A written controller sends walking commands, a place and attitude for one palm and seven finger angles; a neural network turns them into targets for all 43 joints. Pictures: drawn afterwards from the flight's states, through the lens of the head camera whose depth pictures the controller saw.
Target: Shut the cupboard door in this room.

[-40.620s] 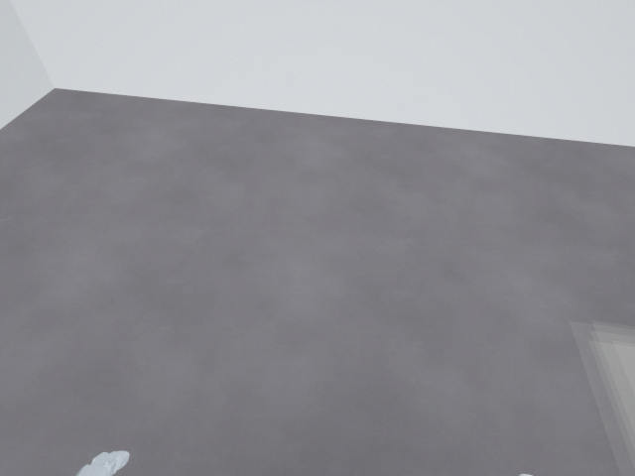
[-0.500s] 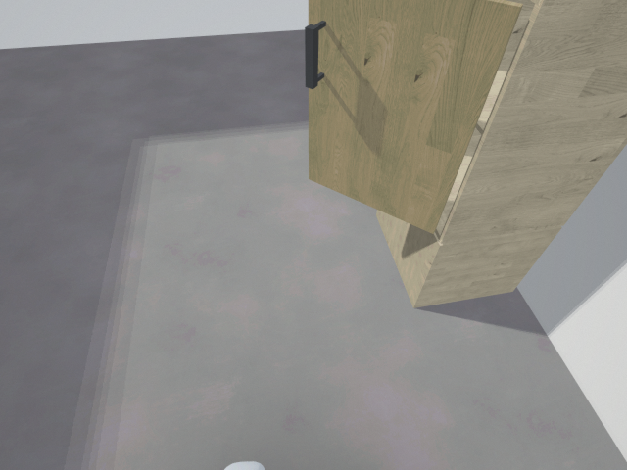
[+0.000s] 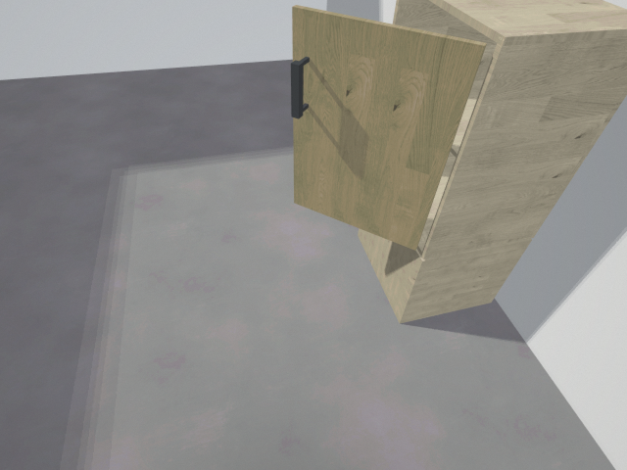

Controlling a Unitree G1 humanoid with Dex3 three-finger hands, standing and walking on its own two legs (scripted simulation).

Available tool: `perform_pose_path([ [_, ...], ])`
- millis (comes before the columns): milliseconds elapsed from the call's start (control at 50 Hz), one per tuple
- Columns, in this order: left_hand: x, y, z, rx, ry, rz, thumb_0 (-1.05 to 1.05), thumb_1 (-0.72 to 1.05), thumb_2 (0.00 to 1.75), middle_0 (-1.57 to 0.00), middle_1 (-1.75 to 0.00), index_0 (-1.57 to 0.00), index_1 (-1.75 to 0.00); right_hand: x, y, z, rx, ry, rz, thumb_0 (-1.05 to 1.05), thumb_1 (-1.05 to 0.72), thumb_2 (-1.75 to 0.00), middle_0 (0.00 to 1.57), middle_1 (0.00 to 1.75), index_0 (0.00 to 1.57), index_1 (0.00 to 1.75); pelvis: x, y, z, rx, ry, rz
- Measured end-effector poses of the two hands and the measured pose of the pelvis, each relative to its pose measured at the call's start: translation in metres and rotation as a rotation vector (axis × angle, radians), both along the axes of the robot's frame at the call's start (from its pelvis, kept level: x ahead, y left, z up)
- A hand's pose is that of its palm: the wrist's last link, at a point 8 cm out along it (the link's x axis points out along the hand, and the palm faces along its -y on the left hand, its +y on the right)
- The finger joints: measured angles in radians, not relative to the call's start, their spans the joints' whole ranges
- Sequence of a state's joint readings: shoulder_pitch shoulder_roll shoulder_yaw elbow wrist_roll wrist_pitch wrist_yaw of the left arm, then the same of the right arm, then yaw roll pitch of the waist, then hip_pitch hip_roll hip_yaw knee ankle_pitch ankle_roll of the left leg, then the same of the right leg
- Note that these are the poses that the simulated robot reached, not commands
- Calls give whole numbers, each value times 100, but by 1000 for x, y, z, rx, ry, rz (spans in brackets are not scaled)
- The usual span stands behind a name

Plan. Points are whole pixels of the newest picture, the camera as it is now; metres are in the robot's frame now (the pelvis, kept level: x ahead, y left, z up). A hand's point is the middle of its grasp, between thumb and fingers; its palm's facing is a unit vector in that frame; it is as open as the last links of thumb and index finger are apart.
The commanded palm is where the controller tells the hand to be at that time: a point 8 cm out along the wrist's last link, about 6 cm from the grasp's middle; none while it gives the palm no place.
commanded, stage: let the arm hang, fingers relaxed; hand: left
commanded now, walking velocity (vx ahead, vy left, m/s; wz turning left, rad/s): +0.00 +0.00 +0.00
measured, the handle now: (301, 87) +0.96 +0.09 +0.05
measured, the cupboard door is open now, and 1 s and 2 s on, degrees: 47 47 47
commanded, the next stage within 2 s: look to check the result in 0.26 s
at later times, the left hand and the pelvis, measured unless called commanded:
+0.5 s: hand out of the picture -0.07 +0.16 -0.18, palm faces +0.02 -0.99 -0.15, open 7.4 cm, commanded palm none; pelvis -0.01 +0.02 +0.00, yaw -1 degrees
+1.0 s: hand out of the picture -0.04 +0.18 -0.18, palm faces +0.00 -0.99 -0.16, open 7.4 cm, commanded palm none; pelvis -0.01 +0.02 +0.00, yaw -1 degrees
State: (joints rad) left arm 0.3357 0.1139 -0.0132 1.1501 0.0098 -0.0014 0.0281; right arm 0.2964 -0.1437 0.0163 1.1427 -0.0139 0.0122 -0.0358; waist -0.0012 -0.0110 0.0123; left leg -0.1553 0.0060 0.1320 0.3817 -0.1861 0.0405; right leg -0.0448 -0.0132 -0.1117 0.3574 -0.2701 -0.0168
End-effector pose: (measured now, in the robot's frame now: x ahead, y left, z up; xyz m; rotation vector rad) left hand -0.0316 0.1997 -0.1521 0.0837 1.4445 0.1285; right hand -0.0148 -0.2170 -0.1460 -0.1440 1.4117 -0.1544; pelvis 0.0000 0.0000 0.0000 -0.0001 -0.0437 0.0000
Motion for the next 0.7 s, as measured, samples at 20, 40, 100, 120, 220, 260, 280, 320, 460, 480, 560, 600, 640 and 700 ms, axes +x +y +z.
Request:
perform_pose_path([
  [20, 0, 0, 0, -1, 0, -1, 0, 90, 90, -20, -29, -20, -30, -6, 3, 0, 5, 13, -6, 0, -91, -90, 20, 30, 19, 30, -1, 1, 0, 0, -1, -1],
  [40, -1, 0, 0, -2, 1, -2, 0, 90, 90, -20, -29, -20, -30, -13, 6, -1, 10, 26, -12, 0, -91, -90, 20, 30, 19, 30, -2, 1, 0, 0, -2, -1],
  [100, -5, 1, 0, -2, 10, -4, 0, 90, 90, -20, -29, -20, -30, -30, 15, -2, 26, 62, -30, 0, -91, -90, 20, 30, 19, 30, -4, 3, 0, -1, -4, -4],
  [120, -6, 1, 0, -2, 14, -5, 0, 90, 90, -20, -29, -20, -30, -35, 18, -2, 32, 73, -36, 0, -91, -90, 20, 30, 19, 30, -4, 3, 0, -1, -4, -5],
  [220, -17, 6, 1, 7, 43, -4, 0, 90, 90, -20, -29, -20, -30, -54, 31, -4, 55, 113, -60, 0, -91, -90, 20, 30, 19, 30, -7, 7, 0, -1, -3, -9],
  [260, -21, 8, 2, 10, 54, -3, 0, 90, 90, -20, -29, -20, -30, -59, 34, -4, 61, 122, -66, 0, -91, -90, 20, 30, 19, 30, -8, 8, 0, -1, -2, -11],
  [280, -24, 8, 2, 12, 60, -2, 0, 90, 90, -20, -29, -20, -30, -60, 36, -4, 63, 125, -69, 0, -91, -90, 20, 30, 19, 30, -9, 9, 0, -1, -1, -12],
  [320, -28, 10, 2, 14, 71, -2, 0, 91, 90, -20, -29, -20, -30, -62, 38, -4, 65, 127, -73, 0, -91, -90, 20, 30, 19, 30, -10, 10, -1, -1, 0, -13],
  [460, -39, 13, 2, 11, 95, 0, 0, 91, 90, -19, -29, -20, -30, -57, 40, -4, 58, 109, -76, 0, -91, -90, 20, 30, 19, 30, -11, 14, -1, -2, 4, -19],
  [480, -39, 13, 2, 9, 97, 0, 0, 91, 90, -19, -29, -20, -30, -55, 40, -4, 56, 104, -75, 0, -91, -90, 20, 30, 19, 30, -12, 15, -1, -2, 5, -21],
  [560, -40, 13, 2, 3, 98, -3, 0, 91, 90, -19, -29, -20, -30, -47, 39, -4, 47, 79, -73, 0, -91, -90, 20, 30, 19, 30, -12, 17, -1, -2, 7, -24],
  [600, -39, 13, 1, 1, 95, -5, 0, 91, 90, -19, -29, -20, -30, -43, 38, -3, 43, 67, -72, 0, -91, -90, 20, 30, 19, 30, -11, 18, -1, -1, 8, -26],
  [640, -37, 14, 1, -1, 91, -8, 0, 91, 90, -19, -29, -20, -30, -40, 38, -3, 40, 57, -70, 0, -91, -90, 20, 30, 19, 30, -11, 19, -1, -1, 9, -27],
  [700, -34, 15, 1, -1, 84, -12, 0, 91, 90, -19, -29, -20, -30, -35, 37, -3, 36, 44, -68, 0, -91, -90, 20, 30, 19, 30, -11, 20, -1, 0, 10, -29],
])
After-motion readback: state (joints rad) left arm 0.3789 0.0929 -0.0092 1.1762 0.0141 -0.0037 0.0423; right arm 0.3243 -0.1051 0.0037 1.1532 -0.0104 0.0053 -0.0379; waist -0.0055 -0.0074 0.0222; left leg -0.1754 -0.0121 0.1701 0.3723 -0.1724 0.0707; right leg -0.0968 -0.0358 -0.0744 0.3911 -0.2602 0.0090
